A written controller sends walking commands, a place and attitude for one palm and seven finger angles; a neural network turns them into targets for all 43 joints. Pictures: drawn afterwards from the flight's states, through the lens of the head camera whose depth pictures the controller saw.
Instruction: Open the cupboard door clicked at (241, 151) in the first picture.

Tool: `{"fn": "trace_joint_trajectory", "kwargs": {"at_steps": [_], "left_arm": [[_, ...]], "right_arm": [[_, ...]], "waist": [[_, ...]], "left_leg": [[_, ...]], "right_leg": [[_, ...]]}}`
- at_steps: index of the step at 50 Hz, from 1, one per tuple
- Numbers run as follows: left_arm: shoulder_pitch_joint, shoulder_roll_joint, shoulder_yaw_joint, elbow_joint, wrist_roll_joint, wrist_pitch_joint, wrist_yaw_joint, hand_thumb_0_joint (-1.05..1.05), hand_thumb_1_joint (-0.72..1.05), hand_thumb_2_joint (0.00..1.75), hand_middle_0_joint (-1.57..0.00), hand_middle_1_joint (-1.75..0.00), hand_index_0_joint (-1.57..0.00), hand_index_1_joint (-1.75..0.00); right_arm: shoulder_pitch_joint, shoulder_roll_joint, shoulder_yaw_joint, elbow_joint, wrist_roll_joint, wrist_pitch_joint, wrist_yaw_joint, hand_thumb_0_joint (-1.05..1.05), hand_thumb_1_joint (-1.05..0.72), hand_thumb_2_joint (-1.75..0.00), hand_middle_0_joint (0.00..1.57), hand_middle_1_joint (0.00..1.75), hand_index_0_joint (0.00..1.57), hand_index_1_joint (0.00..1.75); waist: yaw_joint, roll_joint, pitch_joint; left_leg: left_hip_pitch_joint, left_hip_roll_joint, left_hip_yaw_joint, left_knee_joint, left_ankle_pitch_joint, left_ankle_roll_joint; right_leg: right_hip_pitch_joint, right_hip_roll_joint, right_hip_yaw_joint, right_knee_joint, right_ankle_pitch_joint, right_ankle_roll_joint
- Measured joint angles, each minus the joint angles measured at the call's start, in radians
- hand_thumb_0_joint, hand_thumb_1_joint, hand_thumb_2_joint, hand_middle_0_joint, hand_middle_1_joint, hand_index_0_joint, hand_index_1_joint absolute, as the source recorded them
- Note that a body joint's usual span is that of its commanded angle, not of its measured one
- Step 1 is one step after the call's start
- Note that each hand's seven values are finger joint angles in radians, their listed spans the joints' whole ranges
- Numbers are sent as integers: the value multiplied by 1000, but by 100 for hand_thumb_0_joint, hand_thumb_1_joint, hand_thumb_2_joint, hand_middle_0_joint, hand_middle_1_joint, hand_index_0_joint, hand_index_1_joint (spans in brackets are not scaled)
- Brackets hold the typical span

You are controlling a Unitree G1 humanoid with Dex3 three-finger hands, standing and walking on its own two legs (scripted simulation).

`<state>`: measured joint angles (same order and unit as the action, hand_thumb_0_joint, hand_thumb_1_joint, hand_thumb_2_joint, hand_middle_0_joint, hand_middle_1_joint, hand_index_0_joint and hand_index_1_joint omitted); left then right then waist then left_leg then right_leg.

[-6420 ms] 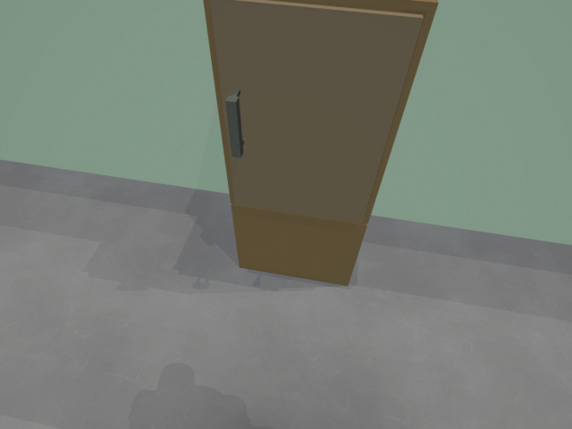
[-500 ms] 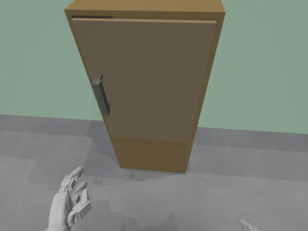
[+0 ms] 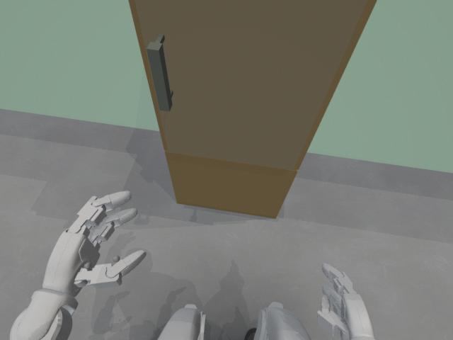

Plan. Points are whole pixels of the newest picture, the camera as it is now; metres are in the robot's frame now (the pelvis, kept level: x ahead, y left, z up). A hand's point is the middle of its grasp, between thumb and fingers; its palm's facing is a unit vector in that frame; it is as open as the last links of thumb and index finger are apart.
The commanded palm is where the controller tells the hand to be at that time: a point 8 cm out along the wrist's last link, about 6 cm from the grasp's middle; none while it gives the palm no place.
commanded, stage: raise the hand with hooked fingers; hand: left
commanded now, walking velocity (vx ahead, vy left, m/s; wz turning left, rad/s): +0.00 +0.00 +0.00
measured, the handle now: (163, 74) +0.63 +0.20 +0.07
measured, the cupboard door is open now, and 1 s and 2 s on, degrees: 0 0 0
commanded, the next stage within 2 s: move the hooked fingers beside the handle in 1.42 s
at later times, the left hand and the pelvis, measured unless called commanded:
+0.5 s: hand (83, 223) +0.27 +0.25 +0.06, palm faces -0.05 -1.00 -0.07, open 13.1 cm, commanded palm +0.25 +0.30 +0.07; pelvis +0.02 +0.02 +0.02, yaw +0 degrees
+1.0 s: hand (62, 183) +0.32 +0.29 +0.09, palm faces -0.04 -1.00 -0.05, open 14.0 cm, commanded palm +0.29 +0.33 +0.09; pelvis +0.03 +0.02 +0.03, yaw -1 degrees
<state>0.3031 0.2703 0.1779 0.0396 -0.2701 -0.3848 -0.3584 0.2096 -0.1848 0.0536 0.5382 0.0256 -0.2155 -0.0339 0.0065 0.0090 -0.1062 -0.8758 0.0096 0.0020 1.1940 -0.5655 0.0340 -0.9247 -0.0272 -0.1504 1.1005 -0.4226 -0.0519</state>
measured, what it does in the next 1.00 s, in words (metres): stands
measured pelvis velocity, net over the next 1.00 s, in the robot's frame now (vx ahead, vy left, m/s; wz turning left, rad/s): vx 0.03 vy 0.02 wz -0.02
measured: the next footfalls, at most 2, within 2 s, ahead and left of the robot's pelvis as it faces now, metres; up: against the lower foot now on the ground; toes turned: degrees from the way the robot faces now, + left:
none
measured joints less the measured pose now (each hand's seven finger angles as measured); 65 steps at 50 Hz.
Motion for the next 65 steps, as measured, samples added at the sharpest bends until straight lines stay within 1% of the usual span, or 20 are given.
{"fn": "trace_joint_trajectory", "kwargs": {"at_steps": [2, 4, 6, 10, 14, 18, 25, 33, 41, 48, 52, 59, 65], "left_arm": [[-10, 7, 15, 15, -10, 37, 0, 1, 26, 62, -25, -71, -24, -71], [-10, 11, 31, 29, -17, 53, 8, 0, 22, 60, -25, -74, -25, -74], [-8, 14, 46, 41, -23, 48, 15, 0, 17, 58, -25, -77, -25, -77], [-9, 18, 63, 56, -28, 13, 18, 0, 8, 54, -26, -83, -25, -83], [-20, 24, 67, 68, -25, -2, 8, 0, -2, 50, -27, -89, -26, -89], [-40, 37, 74, 81, -25, 6, -6, 0, -11, 46, -27, -95, -27, -95], [-92, 65, 104, 112, -33, 28, -27, -1, -27, 39, -29, -106, -28, -105], [-182, 104, 156, 203, -53, 66, -90, -1, -43, 32, -30, -116, -29, -115], [-267, 144, 209, 297, -71, 80, -153, -1, -48, 30, -30, -119, -29, -119], [-332, 179, 257, 383, -87, 82, -197, -2, -49, 30, -30, -120, -30, -120], [-345, 185, 265, 411, -95, 82, -213, -2, -50, 30, -30, -120, -29, -120], [-327, 166, 263, 405, -92, 63, -212, -2, -50, 30, -30, -120, -29, -120], [-325, 161, 263, 408, -88, 51, -202, -2, -50, 30, -30, -120, -30, -120]], "right_arm": [[25, 6, 5, 8, 2, 5, -1, 1, -90, -90, 21, 30, 21, 30], [50, 3, 4, 13, 2, 4, -3, 2, -90, -90, 21, 30, 21, 30], [69, -9, -2, 16, 0, -2, -6, 2, -90, -90, 21, 30, 21, 30], [90, -47, -22, 20, -1, -17, -7, 2, -90, -90, 21, 30, 21, 30], [84, -84, -43, 18, 1, -25, -9, 2, -90, -90, 21, 30, 21, 30], [64, -99, -53, 5, 3, -26, -13, 2, -90, -90, 20, 30, 21, 30], [35, -92, -38, -23, 3, -19, -12, 1, -90, -90, 20, 30, 21, 30], [29, -72, -6, -21, 3, -6, -14, 1, -90, -90, 20, 30, 21, 30], [46, -79, 1, 4, 2, 0, -16, 1, -90, -90, 21, 30, 21, 30], [68, -97, -8, 16, 4, 9, -20, 1, -90, -90, 21, 30, 21, 30], [81, -106, -16, 13, 6, 11, -16, 1, -90, -90, 20, 30, 21, 30], [89, -109, -24, 3, 3, 14, -10, 1, -90, -90, 20, 30, 21, 30], [83, -101, -18, 0, 4, 16, -11, 1, -90, -90, 20, 30, 21, 30]], "waist": [[-13, 7, -1], [-24, 10, -4], [-30, 10, -6], [-34, 7, -9], [-34, 3, -8], [-31, -4, -4], [-22, -6, 0], [-10, 0, 5], [-13, 5, 13], [-24, 2, 17], [-32, 1, 15], [-40, -7, 15], [-38, -7, 16]], "left_leg": [[14, -1, 9, -25, 10, 5], [27, -4, 19, -49, 19, 10], [39, -6, 27, -67, 25, 15], [49, -12, 33, -83, 27, 24], [58, -16, 35, -88, 23, 29], [75, -18, 32, -98, 22, 31], [105, -17, 23, -125, 26, 30], [130, -15, 16, -152, 31, 27], [147, -12, 16, -175, 38, 23], [161, -9, 23, -198, 48, 20], [165, -7, 26, -209, 54, 19], [168, -3, 32, -214, 56, 17], [168, -2, 30, -210, 57, 15]], "right_leg": [[11, 1, 9, -24, 12, 6], [21, 0, 19, -44, 21, 13], [29, -1, 27, -60, 28, 18], [38, -4, 35, -73, 30, 26], [48, -7, 37, -79, 27, 33], [67, -8, 35, -93, 27, 37], [105, -5, 27, -126, 32, 39], [132, -1, 21, -155, 36, 37], [148, 4, 21, -178, 43, 34], [157, 10, 28, -195, 52, 31], [158, 12, 32, -204, 58, 29], [157, 17, 38, -206, 61, 26], [158, 17, 36, -203, 61, 24]]}}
